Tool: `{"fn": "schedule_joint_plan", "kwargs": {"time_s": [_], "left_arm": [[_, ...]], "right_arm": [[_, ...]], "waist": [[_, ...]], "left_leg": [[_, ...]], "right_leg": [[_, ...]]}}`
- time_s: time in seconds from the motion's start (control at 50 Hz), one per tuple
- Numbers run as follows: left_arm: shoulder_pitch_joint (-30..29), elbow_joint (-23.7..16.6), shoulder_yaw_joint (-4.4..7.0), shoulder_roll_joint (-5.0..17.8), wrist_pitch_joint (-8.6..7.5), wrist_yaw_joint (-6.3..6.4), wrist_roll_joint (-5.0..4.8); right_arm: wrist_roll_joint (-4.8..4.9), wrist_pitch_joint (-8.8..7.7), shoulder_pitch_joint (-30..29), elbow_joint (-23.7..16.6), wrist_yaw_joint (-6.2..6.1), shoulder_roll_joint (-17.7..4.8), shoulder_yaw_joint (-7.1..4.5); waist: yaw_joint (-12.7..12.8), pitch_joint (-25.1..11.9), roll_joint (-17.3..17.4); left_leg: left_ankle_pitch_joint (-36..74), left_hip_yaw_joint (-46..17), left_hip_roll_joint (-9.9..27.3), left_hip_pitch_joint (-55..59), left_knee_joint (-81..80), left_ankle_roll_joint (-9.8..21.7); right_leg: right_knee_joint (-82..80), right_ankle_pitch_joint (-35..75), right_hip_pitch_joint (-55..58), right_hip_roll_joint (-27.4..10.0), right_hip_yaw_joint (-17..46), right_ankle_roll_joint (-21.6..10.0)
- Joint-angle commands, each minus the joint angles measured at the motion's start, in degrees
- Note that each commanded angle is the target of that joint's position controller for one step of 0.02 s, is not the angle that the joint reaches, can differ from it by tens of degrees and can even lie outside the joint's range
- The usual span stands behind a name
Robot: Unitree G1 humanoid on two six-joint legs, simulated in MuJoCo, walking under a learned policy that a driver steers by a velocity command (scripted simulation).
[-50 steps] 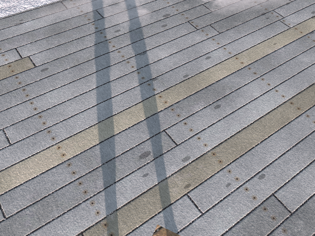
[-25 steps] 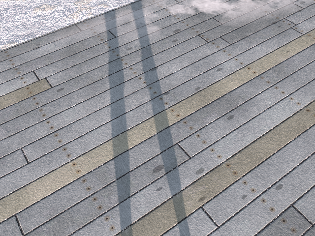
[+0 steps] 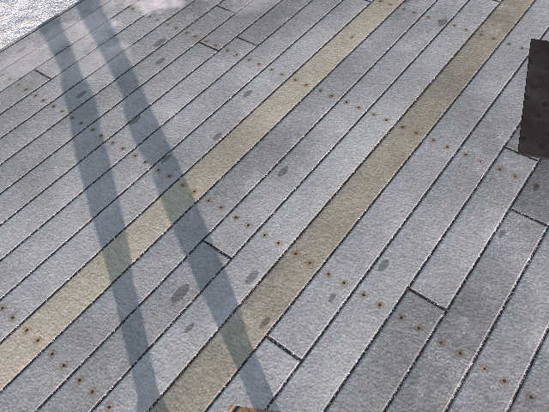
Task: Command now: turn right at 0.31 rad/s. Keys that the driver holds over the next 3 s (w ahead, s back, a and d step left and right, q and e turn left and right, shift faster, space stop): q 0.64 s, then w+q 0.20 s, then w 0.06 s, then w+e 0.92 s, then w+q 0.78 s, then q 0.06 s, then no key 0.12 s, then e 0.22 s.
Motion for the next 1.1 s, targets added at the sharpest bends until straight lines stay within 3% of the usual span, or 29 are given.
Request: {"fn": "schedule_joint_plan", "kwargs": {"time_s": [0.02,0.06,0.1,0.16,0.2,0.28,0.3,0.32,0.34,0.36,0.38,0.4,0.42,0.44,0.48,0.5,0.56,0.6,0.62,0.64,0.66,0.68,0.7,0.74,0.82,0.92,0.98,1.06,1.1], "left_arm": [[-3.88,-4.27,1.51,7.23,-1.40,1.17,0.38],[-3.75,-2.98,0.34,3.98,-1.61,1.42,0.99],[-3.25,-1.51,-0.17,3.06,-1.80,1.32,1.30],[-2.55,0.37,0.43,5.60,-1.65,0.86,1.98],[-3.25,1.01,1.05,7.52,-1.29,0.81,1.41],[-3.45,2.18,1.75,8.42,-0.55,1.65,-0.07],[-2.28,2.61,1.94,8.20,-0.53,1.89,-0.19],[-1.33,2.06,2.03,7.56,-0.84,2.14,0.55],[-2.20,0.87,2.04,6.52,-1.14,2.33,1.44],[-5.11,0.28,2.06,6.14,-1.18,2.42,1.65],[-7.80,-0.54,1.90,4.46,-1.06,2.44,1.44],[-9.28,-1.25,1.73,2.96,-0.71,2.37,1.12],[-9.28,-1.74,2.06,3.62,-0.35,2.07,0.51],[-7.39,-1.18,2.36,3.99,-0.02,1.73,0.35],[-4.37,-0.75,2.33,4.04,-0.17,1.55,-0.30],[-5.22,-0.55,2.17,3.73,-0.67,1.38,0.07],[-3.23,-0.33,2.09,3.20,-1.52,0.11,-0.64],[0.95,0.78,2.67,3.66,-1.65,-0.12,-0.52],[2.40,1.13,3.36,5.22,-1.56,0.31,-0.13],[3.92,0.25,4.48,10.25,-1.31,1.09,0.86],[2.99,-0.35,5.05,14.02,-1.34,0.73,2.95],[1.62,-1.66,4.16,11.39,-2.23,0.69,2.96],[-0.14,-1.37,3.36,8.62,-2.89,0.95,1.96],[-1.36,-1.16,2.95,7.44,-3.59,2.03,0.13],[4.38,0.20,2.61,6.52,-4.80,2.81,0.59],[8.88,2.89,3.16,7.48,-5.50,1.64,0.17],[8.00,3.86,3.37,8.63,-5.33,0.83,-0.92],[10.50,5.79,3.69,10.41,-4.82,-0.09,-1.82],[9.61,6.44,3.65,10.86,-4.19,-0.25,-2.37]], "right_arm": [[0.44,-0.35,2.94,-1.98,-0.17,-4.63,-1.18],[0.76,-0.45,2.63,-1.01,0.19,-2.72,-0.44],[0.57,-0.44,1.04,-0.94,0.71,-0.66,0.64],[1.11,-0.30,-0.14,-1.38,1.10,-2.73,0.51],[1.45,-0.34,-0.32,-1.82,0.97,-4.55,0.06],[1.15,-0.99,2.54,-1.64,1.18,-3.88,0.30],[0.91,-1.13,2.68,-1.99,1.27,-4.80,0.17],[0.69,-1.19,2.62,-2.45,1.16,-7.74,-0.54],[1.46,-0.95,2.91,-1.78,1.05,-8.78,-1.13],[1.64,-0.91,3.66,-2.63,1.17,-8.24,-1.18],[1.06,-0.90,4.66,-2.77,1.00,-8.43,-1.20],[0.51,-1.23,6.18,-2.71,0.90,-8.77,-1.31],[0.06,-1.98,6.97,-2.72,0.94,-9.15,-1.39],[0.21,-2.35,5.51,-3.27,0.81,-9.42,-1.31],[1.81,-2.01,0.96,-3.72,0.74,-9.59,-1.74],[1.96,-1.12,0.45,-3.93,0.57,-8.81,-1.76],[2.04,1.02,0.13,-4.88,0.29,-9.49,-2.27],[2.84,1.36,-2.22,-5.87,0.26,-8.78,-2.03],[2.65,1.15,-1.18,-5.88,0.18,-7.06,-1.54],[1.18,0.91,1.62,-5.72,0.42,-3.01,-0.47],[1.31,0.20,2.00,-7.34,0.04,-4.36,-1.03],[1.37,-0.35,2.34,-6.81,-0.01,-8.01,-2.05],[1.70,-0.34,1.93,-5.79,0.24,-9.54,-2.77],[1.28,-0.18,2.42,-4.19,0.38,-7.61,-2.58],[1.79,-1.23,-0.79,-5.98,1.38,-4.74,-1.64],[1.54,-2.73,-2.03,-7.02,2.07,-1.25,-0.31],[1.23,-3.86,-4.04,-7.44,2.97,-0.16,0.62],[2.04,-5.30,-6.47,-8.12,3.99,-1.12,0.79],[2.43,-5.93,-3.09,-7.34,4.27,-2.35,0.22]], "waist": [[-1.57,-9.06,-9.75],[-1.27,-9.68,-8.40],[0.04,-8.95,-8.76],[1.66,-5.56,-9.87],[1.73,-3.02,-9.63],[-0.34,-3.91,-7.30],[-0.44,-4.65,-5.89],[0.89,-6.30,-1.11],[2.05,-7.87,5.92],[-0.05,-7.79,7.24],[-1.46,-6.88,9.56],[-2.76,-6.43,11.34],[-3.59,-6.22,10.45],[-2.11,-6.78,5.19],[0.64,-5.31,6.45],[-0.41,-6.40,6.52],[-0.85,-9.71,7.35],[1.40,-9.83,7.46],[1.44,-9.52,5.28],[0.19,-9.67,-7.84],[-0.35,-7.35,-19.21],[-0.30,-5.39,-14.04],[-0.93,-2.75,-10.66],[-0.49,-1.17,-8.94],[2.73,-1.40,-8.62],[3.64,-0.40,-7.54],[3.13,1.06,-8.00],[3.87,1.47,-9.02],[0.70,0.35,-9.10]], "left_leg": [[6.42,-2.49,1.44,-2.41,1.55,-1.25],[8.56,-1.89,2.23,1.64,-6.76,-1.68],[9.46,-1.90,3.42,6.34,-16.17,-1.70],[6.88,-0.63,2.98,10.37,-22.86,-1.02],[4.82,-0.08,2.34,9.08,-24.79,-0.24],[12.58,1.27,1.27,11.23,-34.04,2.04],[20.29,-0.21,1.92,13.06,-36.84,3.26],[34.42,-3.98,4.45,15.67,-34.96,5.04],[36.66,-8.80,6.48,16.18,-34.99,8.48],[35.69,-14.75,9.70,17.25,-38.31,11.83],[35.42,-21.01,12.72,19.30,-41.10,15.36],[36.47,-25.92,15.46,22.21,-43.63,18.66],[38.26,-28.38,17.98,24.48,-44.84,20.99],[37.92,-24.97,16.97,24.17,-44.88,20.64],[38.41,-20.42,13.07,22.91,-42.47,16.42],[39.27,-19.18,11.03,23.09,-41.49,14.88],[39.46,-19.67,9.52,21.32,-39.78,13.60],[29.62,-20.64,7.64,17.31,-38.54,11.34],[20.10,-19.74,5.23,12.73,-36.39,8.87],[3.34,-13.14,-1.30,4.09,-23.47,4.85],[-10.77,-7.47,-5.66,-5.29,-11.23,2.77],[-7.59,-9.69,-1.91,-7.29,-2.07,2.70],[-2.36,-9.11,-0.49,-9.53,0.59,2.86],[4.81,-7.27,0.67,-13.15,2.54,1.54],[12.38,-4.24,2.03,-15.32,1.34,-0.10],[14.85,-4.55,2.56,-14.85,-10.75,0.36],[15.79,-0.07,3.72,-8.36,-20.29,1.39],[12.91,2.01,1.79,0.10,-29.91,2.86],[15.46,2.47,0.70,7.72,-36.23,4.52]], "right_leg": [[-11.00,24.81,9.23,-14.45,13.75,-10.26],[-10.87,22.88,9.75,-12.01,9.51,-8.73],[-11.24,20.01,9.24,-11.78,8.14,-8.20],[-13.08,9.86,6.55,-13.20,9.93,-9.25],[-12.70,7.01,6.51,-14.48,11.88,-9.95],[-7.93,17.65,10.12,-15.28,10.90,-8.82],[-6.10,17.41,10.37,-14.06,9.26,-6.86],[-2.30,14.67,8.96,-10.81,5.85,-4.37],[0.27,9.94,7.26,-5.45,0.11,-1.84],[5.88,5.40,4.17,-1.91,-3.90,0.52],[10.45,-0.76,-1.24,1.03,-4.53,2.18],[16.30,-15.55,-7.44,3.05,-2.42,2.82],[25.98,-24.56,-12.72,2.53,0.99,3.40],[31.27,-24.27,-13.82,1.08,2.62,3.95],[21.91,-19.03,-12.95,-0.81,2.40,5.39],[18.56,-16.10,-10.69,-0.23,1.21,6.25],[8.23,-9.04,-2.54,1.41,-0.28,6.89],[-4.44,0.50,5.11,2.01,-1.68,5.90],[-8.61,3.95,10.58,-0.39,-0.13,4.62],[-12.46,7.25,16.28,-13.60,13.45,0.07],[-16.92,1.03,10.87,-24.82,29.79,-9.40],[-19.58,-11.32,8.96,-25.12,31.77,-12.46],[-20.02,-20.31,8.27,-22.13,26.28,-10.19],[-20.27,-19.27,11.86,-17.56,18.44,-6.34],[-23.04,-16.28,15.52,-16.70,11.29,-6.28],[-24.75,-9.52,18.27,-18.41,7.69,-8.25],[-25.11,-4.31,13.92,-17.49,5.02,-8.78],[-22.12,-2.32,11.88,-17.73,5.52,-9.13],[-19.02,-1.61,10.34,-18.19,6.51,-7.85]]}}
Next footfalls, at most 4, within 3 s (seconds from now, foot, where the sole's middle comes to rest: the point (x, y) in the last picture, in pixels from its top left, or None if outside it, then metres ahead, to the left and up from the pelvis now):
0.30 left None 0.03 0.14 -0.77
0.62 right None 0.08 -0.12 -0.77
1.16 left None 0.12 0.20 -0.77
1.64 right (288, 388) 0.49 0.06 -0.77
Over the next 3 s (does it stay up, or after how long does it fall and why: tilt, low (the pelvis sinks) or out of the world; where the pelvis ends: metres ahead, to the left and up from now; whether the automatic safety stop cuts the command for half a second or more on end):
stays up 0.99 0.22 0.00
